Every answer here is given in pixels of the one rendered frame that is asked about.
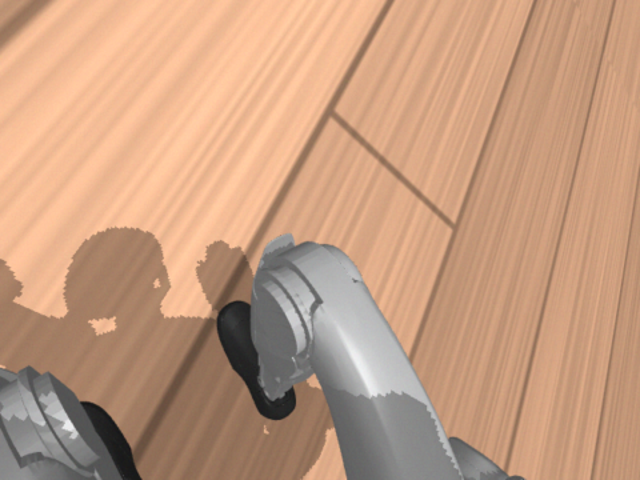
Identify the right robot hand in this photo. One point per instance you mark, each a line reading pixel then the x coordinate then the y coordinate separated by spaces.
pixel 473 464

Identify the right robot foot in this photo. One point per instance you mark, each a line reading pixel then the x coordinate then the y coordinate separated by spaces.
pixel 234 331

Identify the left robot foot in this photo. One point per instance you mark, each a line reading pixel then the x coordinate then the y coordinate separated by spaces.
pixel 113 439

